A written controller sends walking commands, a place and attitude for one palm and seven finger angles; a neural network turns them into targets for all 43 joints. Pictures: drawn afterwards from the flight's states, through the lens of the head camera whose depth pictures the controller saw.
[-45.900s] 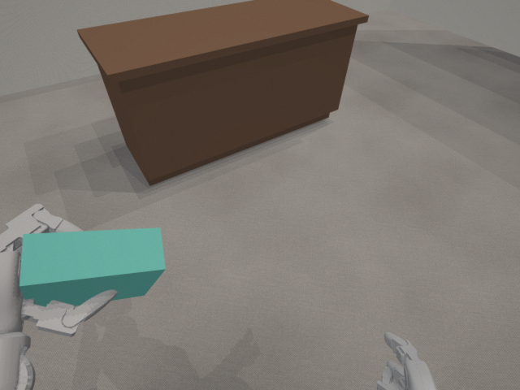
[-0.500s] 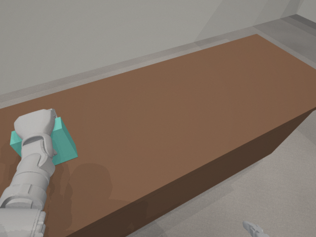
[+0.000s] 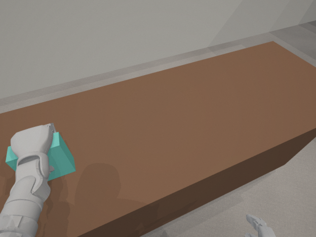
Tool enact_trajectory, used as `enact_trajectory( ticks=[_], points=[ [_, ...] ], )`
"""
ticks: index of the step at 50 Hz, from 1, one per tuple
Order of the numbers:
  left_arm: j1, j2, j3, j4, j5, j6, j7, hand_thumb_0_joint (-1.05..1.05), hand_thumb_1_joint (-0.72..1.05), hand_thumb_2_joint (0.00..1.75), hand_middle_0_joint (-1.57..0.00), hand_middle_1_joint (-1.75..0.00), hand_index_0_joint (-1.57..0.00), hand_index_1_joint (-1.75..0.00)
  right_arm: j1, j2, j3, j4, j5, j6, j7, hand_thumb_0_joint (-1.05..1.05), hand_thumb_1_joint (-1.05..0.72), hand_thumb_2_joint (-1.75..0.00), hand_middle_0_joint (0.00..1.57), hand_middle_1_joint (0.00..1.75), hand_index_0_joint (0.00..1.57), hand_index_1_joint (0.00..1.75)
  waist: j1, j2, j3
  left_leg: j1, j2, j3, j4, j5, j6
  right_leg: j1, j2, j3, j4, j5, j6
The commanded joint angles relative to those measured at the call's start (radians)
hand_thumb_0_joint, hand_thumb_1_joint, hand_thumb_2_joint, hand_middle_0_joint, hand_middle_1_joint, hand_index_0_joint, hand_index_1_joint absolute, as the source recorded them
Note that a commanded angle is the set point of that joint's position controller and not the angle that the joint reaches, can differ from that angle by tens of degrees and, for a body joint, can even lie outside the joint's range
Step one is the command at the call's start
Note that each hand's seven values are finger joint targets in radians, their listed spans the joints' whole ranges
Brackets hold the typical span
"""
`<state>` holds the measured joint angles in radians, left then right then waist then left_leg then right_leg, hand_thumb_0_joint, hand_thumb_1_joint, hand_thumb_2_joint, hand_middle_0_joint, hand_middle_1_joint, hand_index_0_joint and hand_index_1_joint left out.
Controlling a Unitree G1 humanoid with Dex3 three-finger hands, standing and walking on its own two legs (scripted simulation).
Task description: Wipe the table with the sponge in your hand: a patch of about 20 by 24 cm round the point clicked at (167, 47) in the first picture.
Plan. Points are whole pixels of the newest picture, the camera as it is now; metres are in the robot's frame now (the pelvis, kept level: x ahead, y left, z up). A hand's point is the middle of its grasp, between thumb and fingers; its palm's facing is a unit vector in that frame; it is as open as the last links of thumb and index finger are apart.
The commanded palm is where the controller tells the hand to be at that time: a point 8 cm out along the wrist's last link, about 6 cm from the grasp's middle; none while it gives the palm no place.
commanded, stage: wipe back along the first lane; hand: left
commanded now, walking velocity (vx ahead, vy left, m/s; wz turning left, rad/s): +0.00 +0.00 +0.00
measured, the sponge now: (48, 164) +0.30 +0.34 -0.03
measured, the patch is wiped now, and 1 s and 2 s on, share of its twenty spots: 1.00 1.00 1.00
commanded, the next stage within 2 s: lift the sponge slowly off the table in 1.54 s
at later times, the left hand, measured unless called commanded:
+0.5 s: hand (43, 164) +0.28 +0.32 +0.02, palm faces -0.04 -0.03 -1.00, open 9.7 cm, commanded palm +0.23 +0.30 +0.05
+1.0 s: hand (47, 185) +0.23 +0.29 +0.02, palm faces -0.01 -0.04 -1.00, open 9.7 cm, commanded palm +0.18 +0.26 +0.05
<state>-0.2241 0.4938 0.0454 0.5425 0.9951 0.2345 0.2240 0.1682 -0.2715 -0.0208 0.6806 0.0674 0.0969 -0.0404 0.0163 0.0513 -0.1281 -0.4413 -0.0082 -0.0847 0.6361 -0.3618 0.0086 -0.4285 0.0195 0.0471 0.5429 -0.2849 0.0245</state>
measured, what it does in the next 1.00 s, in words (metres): stands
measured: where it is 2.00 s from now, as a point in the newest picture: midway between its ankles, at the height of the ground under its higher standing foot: outside the picture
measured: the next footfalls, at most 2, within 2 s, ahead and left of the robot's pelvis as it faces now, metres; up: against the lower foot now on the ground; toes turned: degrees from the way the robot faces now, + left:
none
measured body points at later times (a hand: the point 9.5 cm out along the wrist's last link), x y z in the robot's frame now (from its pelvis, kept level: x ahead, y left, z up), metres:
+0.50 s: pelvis +0.00 +0.00 +0.00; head +0.01 -0.01 +0.45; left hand +0.28 +0.32 +0.07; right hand +0.19 -0.24 -0.10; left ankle -0.03 +0.11 -0.73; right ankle -0.01 -0.15 -0.73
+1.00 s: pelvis +0.00 +0.00 +0.00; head -0.01 -0.03 +0.45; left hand +0.22 +0.29 +0.08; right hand +0.23 -0.22 -0.08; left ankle -0.03 +0.11 -0.73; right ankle -0.01 -0.15 -0.73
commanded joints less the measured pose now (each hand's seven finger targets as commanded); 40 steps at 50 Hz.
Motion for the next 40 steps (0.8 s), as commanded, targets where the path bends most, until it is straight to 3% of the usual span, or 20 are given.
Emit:
enact_trajectory(
  ticks=[1, 5, 6, 9, 10, 11, 13, 15, 16, 19, 20, 23, 25, 29, 30, 31, 33, 35, 37, 40],
  points=[
    [-0.079, 0.146, 0.012, -0.107, -0.008, 0.045, -0.025, 0.00, 0.10, 1.30, -1.20, -1.60, -1.20, -1.60, -0.101, -0.137, -0.046, -0.140, -0.002, -0.043, -0.008, 0.00, -0.90, -0.90, 0.20, 0.30, 0.20, 0.30, 0.021, -0.008, -0.203, 0.114, -0.010, 0.048, -0.058, 0.441, 0.021, 0.170, 0.020, -0.086, -0.012, 0.388, -0.090],
    [-0.053, 0.121, -0.001, -0.102, -0.011, 0.062, -0.031, 0.00, 0.10, 1.30, -1.20, -1.60, -1.20, -1.60, -0.124, -0.135, -0.038, -0.144, 0.003, -0.045, -0.006, 0.00, -0.90, -0.90, 0.20, 0.30, 0.20, 0.30, 0.024, -0.038, -0.156, 0.097, -0.006, 0.036, -0.075, 0.397, 0.017, 0.148, 0.024, -0.086, -0.015, 0.324, -0.094],
    [-0.051, 0.091, -0.032, -0.105, -0.009, 0.067, -0.035, 0.00, 0.10, 1.30, -1.20, -1.60, -1.20, -1.60, -0.118, -0.134, -0.038, -0.152, 0.000, -0.045, -0.007, 0.00, -0.90, -0.90, 0.20, 0.30, 0.20, 0.30, 0.023, -0.043, -0.162, 0.103, -0.009, 0.036, -0.075, 0.379, 0.019, 0.143, 0.025, -0.095, -0.018, 0.303, -0.093],
    [-0.034, 0.093, -0.028, -0.077, -0.001, 0.075, -0.038, 0.00, 0.10, 1.30, -1.20, -1.60, -1.20, -1.60, -0.126, -0.132, -0.033, -0.153, 0.000, -0.045, -0.008, 0.00, -0.90, -0.90, 0.20, 0.30, 0.20, 0.30, 0.026, -0.065, -0.130, 0.081, -0.010, 0.037, -0.080, 0.329, 0.015, 0.128, 0.024, -0.091, -0.021, 0.265, -0.094],
    [-0.035, 0.101, -0.020, -0.095, -0.004, 0.071, -0.036, 0.00, 0.10, 1.30, -1.20, -1.60, -1.20, -1.60, -0.136, -0.134, -0.032, -0.156, 0.002, -0.046, -0.009, 0.00, -0.90, -0.90, 0.20, 0.30, 0.20, 0.30, 0.031, -0.041, -0.131, 0.086, -0.010, 0.035, -0.083, 0.335, 0.015, 0.130, 0.025, -0.083, -0.020, 0.264, -0.098],
    [-0.031, 0.059, -0.058, -0.094, -0.004, 0.075, -0.040, 0.00, 0.10, 1.30, -1.20, -1.60, -1.20, -1.60, -0.130, -0.128, -0.031, -0.163, 0.000, -0.045, -0.009, 0.00, -0.90, -0.90, 0.20, 0.30, 0.20, 0.30, 0.028, -0.050, -0.135, 0.089, -0.013, 0.036, -0.080, 0.325, 0.017, 0.128, 0.025, -0.092, -0.021, 0.255, -0.096],
    [-0.030, 0.048, -0.068, -0.093, 0.002, 0.079, -0.042, 0.00, 0.10, 1.30, -1.20, -1.60, -1.20, -1.60, -0.140, -0.126, -0.029, -0.164, 0.001, -0.045, -0.008, 0.00, -0.90, -0.90, 0.20, 0.30, 0.20, 0.30, 0.027, -0.050, -0.128, 0.089, -0.011, 0.036, -0.081, 0.313, 0.014, 0.113, 0.026, -0.088, -0.020, 0.241, -0.096],
    [-0.011, 0.072, -0.044, -0.120, -0.002, 0.078, -0.041, 0.00, 0.10, 1.30, -1.20, -1.60, -1.20, -1.60, -0.145, -0.129, -0.029, -0.169, 0.001, -0.048, -0.007, 0.00, -0.90, -0.90, 0.20, 0.30, 0.20, 0.30, 0.035, -0.045, -0.144, 0.093, -0.010, 0.033, -0.078, 0.328, 0.014, 0.133, 0.027, -0.080, -0.016, 0.258, -0.100],
    [0.011, 0.044, -0.066, -0.132, -0.005, 0.082, -0.043, 0.00, 0.10, 1.30, -1.20, -1.60, -1.20, -1.60, -0.143, -0.123, -0.029, -0.178, 0.001, -0.048, -0.007, 0.00, -0.90, -0.90, 0.20, 0.30, 0.20, 0.30, 0.037, -0.046, -0.152, 0.097, -0.015, 0.035, -0.074, 0.329, 0.018, 0.140, 0.026, -0.087, -0.018, 0.264, -0.097],
    [0.076, 0.038, -0.059, -0.153, -0.014, 0.085, -0.044, 0.00, 0.10, 1.30, -1.20, -1.60, -1.20, -1.60, -0.156, -0.121, -0.026, -0.183, 0.000, -0.053, -0.005, 0.00, -0.90, -0.90, 0.20, 0.30, 0.20, 0.30, 0.041, -0.072, -0.145, 0.091, -0.014, 0.039, -0.076, 0.338, 0.015, 0.158, 0.023, -0.080, -0.016, 0.300, -0.094],
    [0.084, 0.078, -0.017, -0.167, -0.023, 0.085, -0.040, 0.00, 0.10, 1.30, -1.20, -1.60, -1.20, -1.60, -0.160, -0.125, -0.027, -0.179, 0.000, -0.053, -0.005, 0.00, -0.90, -0.90, 0.20, 0.30, 0.20, 0.30, 0.048, -0.071, -0.149, 0.090, -0.013, 0.036, -0.078, 0.344, 0.015, 0.172, 0.023, -0.072, -0.015, 0.311, -0.097],
    [0.120, 0.015, -0.069, -0.197, -0.020, 0.097, -0.042, 0.00, 0.10, 1.30, -1.20, -1.60, -1.20, -1.60, -0.170, -0.116, -0.024, -0.187, 0.001, -0.055, -0.002, 0.00, -0.90, -0.90, 0.20, 0.30, 0.20, 0.30, 0.043, -0.068, -0.119, 0.099, -0.012, 0.036, -0.082, 0.343, 0.014, 0.153, 0.026, -0.083, -0.020, 0.293, -0.094],
    [0.148, 0.047, -0.038, -0.232, -0.029, 0.101, -0.038, 0.00, 0.10, 1.30, -1.20, -1.60, -1.20, -1.60, -0.182, -0.120, -0.024, -0.187, 0.002, -0.059, -0.001, 0.00, -0.90, -0.90, 0.20, 0.30, 0.20, 0.30, 0.051, -0.064, -0.123, 0.100, -0.011, 0.032, -0.085, 0.347, 0.014, 0.170, 0.027, -0.072, -0.019, 0.300, -0.097],
    [0.189, -0.023, -0.100, -0.266, -0.026, 0.119, -0.040, 0.00, 0.10, 1.30, -1.20, -1.60, -1.20, -1.60, -0.194, -0.110, -0.022, -0.194, 0.001, -0.063, 0.003, 0.00, -0.90, -0.90, 0.20, 0.30, 0.20, 0.30, 0.046, -0.067, -0.100, 0.105, -0.012, 0.034, -0.084, 0.353, 0.013, 0.161, 0.027, -0.081, -0.018, 0.304, -0.094],
    [0.197, -0.011, -0.082, -0.296, -0.032, 0.118, -0.035, 0.00, 0.10, 1.30, -1.20, -1.60, -1.20, -1.60, -0.199, -0.112, -0.025, -0.194, 0.001, -0.066, 0.004, 0.00, -0.90, -0.90, 0.20, 0.30, 0.20, 0.30, 0.053, -0.059, -0.114, 0.116, -0.008, 0.029, -0.086, 0.370, 0.013, 0.170, 0.028, -0.074, -0.014, 0.314, -0.098],
    [0.238, -0.035, -0.101, -0.307, -0.037, 0.124, -0.036, 0.00, 0.10, 1.30, -1.20, -1.60, -1.20, -1.60, -0.195, -0.108, -0.025, -0.204, 0.000, -0.068, 0.005, 0.00, -0.90, -0.90, 0.20, 0.30, 0.20, 0.30, 0.058, -0.072, -0.130, 0.122, -0.012, 0.030, -0.082, 0.372, 0.016, 0.187, 0.027, -0.084, -0.015, 0.327, -0.094],
    [0.261, -0.052, -0.115, -0.311, -0.034, 0.131, -0.035, 0.00, 0.10, 1.30, -1.20, -1.60, -1.20, -1.60, -0.207, -0.105, -0.022, -0.200, 0.001, -0.068, 0.008, 0.00, -0.90, -0.90, 0.20, 0.30, 0.20, 0.30, 0.054, -0.092, -0.101, 0.116, -0.010, 0.031, -0.083, 0.372, 0.012, 0.177, 0.027, -0.079, -0.014, 0.334, -0.093],
    [0.274, -0.042, -0.104, -0.363, -0.042, 0.136, -0.030, 0.00, 0.10, 1.30, -1.20, -1.60, -1.20, -1.60, -0.224, -0.106, -0.022, -0.204, 0.001, -0.071, 0.009, 0.00, -0.90, -0.90, 0.20, 0.30, 0.20, 0.30, 0.061, -0.062, -0.111, 0.128, -0.006, 0.028, -0.092, 0.367, 0.011, 0.182, 0.029, -0.072, -0.013, 0.315, -0.096],
    [0.311, -0.083, -0.138, -0.377, -0.042, 0.146, -0.030, 0.00, 0.10, 1.30, -1.20, -1.60, -1.20, -1.60, -0.224, -0.098, -0.021, -0.210, 0.002, -0.074, 0.012, 0.00, -0.90, -0.90, 0.20, 0.30, 0.20, 0.30, 0.057, -0.081, -0.106, 0.132, -0.009, 0.031, -0.082, 0.384, 0.013, 0.187, 0.026, -0.076, -0.012, 0.349, -0.093],
    [0.363, -0.049, -0.098, -0.414, -0.047, 0.150, -0.021, 0.00, 0.10, 1.30, -1.20, -1.60, -1.20, -1.60, -0.240, -0.101, -0.020, -0.210, -0.001, -0.074, 0.014, 0.00, -0.90, -0.90, 0.20, 0.30, 0.20, 0.30, 0.072, -0.082, -0.108, 0.133, -0.006, 0.027, -0.088, 0.389, 0.011, 0.205, 0.026, -0.062, -0.008, 0.361, -0.096]
  ],
)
